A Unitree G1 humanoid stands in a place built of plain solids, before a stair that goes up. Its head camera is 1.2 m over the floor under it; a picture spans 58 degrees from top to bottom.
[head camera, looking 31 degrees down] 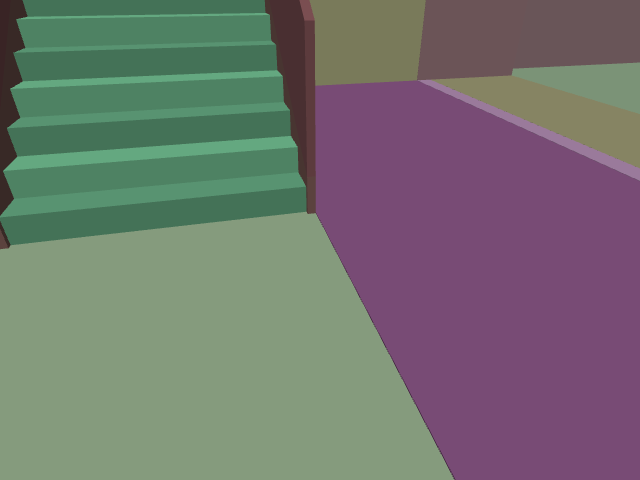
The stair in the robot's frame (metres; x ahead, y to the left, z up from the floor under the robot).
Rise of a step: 0.16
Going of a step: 0.23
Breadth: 1.60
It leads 14 degrees to the left of straight ahead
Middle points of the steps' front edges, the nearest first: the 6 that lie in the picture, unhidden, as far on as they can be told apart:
2.13 0.86 0.17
2.35 0.91 0.33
2.57 0.96 0.50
2.79 1.02 0.66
3.01 1.07 0.82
3.23 1.13 0.99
